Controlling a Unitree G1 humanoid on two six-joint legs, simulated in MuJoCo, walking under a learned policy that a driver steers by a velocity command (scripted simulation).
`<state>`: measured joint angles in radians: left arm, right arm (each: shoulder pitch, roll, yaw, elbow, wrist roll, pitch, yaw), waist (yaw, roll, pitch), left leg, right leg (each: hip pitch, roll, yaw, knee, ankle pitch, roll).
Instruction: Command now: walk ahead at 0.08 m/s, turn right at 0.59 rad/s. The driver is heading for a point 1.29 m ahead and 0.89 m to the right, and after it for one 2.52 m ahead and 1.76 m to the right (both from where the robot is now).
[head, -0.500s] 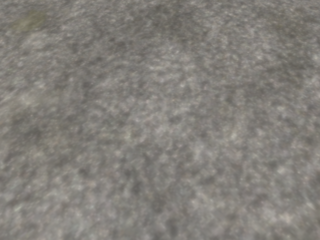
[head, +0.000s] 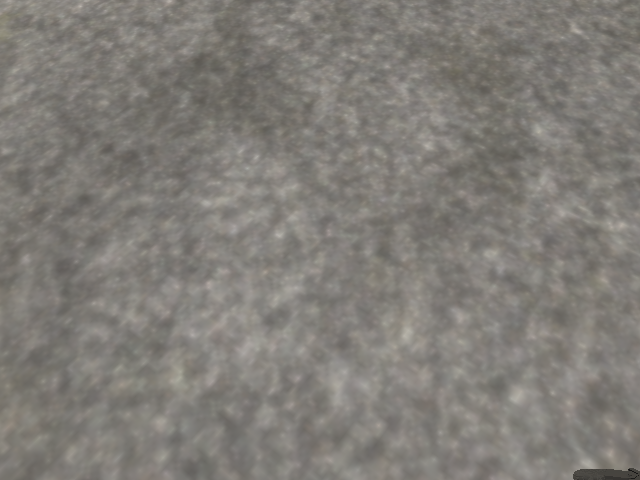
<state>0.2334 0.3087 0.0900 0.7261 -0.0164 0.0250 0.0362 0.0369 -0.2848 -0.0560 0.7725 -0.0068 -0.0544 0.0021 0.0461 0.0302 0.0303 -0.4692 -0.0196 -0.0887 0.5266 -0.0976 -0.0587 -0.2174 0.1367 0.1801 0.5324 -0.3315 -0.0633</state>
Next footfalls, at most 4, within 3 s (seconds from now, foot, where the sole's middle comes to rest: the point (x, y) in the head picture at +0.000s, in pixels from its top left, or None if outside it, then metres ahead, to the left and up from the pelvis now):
0.02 left None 0.15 0.12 -0.77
0.44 right None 0.05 -0.14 -0.77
0.90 left None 0.15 0.07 -0.77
1.64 left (407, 474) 0.48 -0.10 -0.77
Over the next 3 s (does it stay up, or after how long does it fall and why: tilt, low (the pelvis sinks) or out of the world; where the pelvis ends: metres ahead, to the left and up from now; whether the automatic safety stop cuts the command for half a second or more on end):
stays up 0.95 -0.43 0.01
